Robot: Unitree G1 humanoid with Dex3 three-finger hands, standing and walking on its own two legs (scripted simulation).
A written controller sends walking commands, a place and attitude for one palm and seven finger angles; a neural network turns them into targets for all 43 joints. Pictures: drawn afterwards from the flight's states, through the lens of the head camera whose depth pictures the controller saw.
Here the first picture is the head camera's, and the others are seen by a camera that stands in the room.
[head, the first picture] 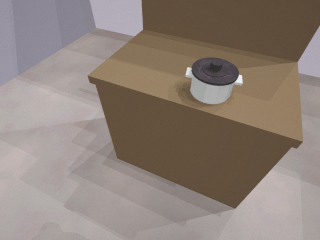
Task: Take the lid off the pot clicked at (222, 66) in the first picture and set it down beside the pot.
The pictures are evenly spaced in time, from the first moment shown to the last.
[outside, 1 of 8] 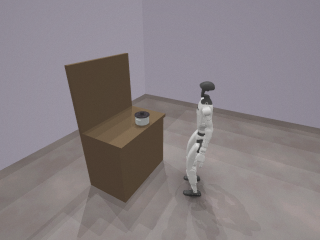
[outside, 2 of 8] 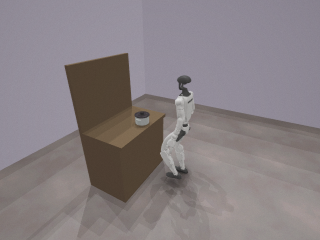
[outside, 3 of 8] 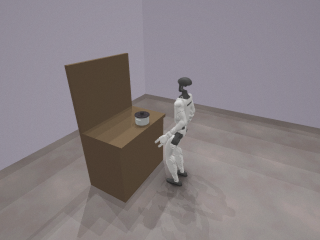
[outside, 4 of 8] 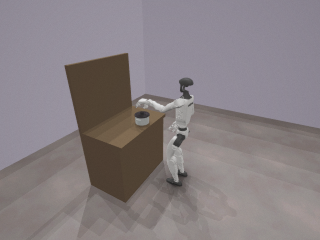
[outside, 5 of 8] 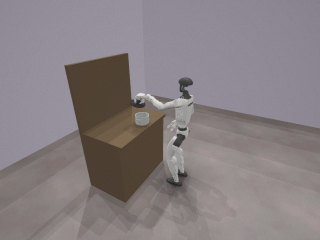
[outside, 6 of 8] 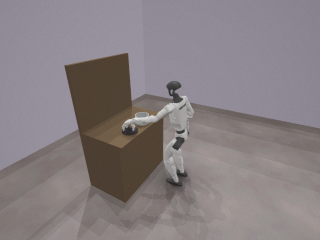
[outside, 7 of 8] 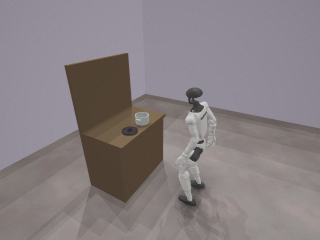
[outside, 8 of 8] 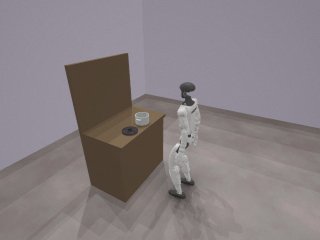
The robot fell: no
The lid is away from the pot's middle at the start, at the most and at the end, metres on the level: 0.00 0.25 0.24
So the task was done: yes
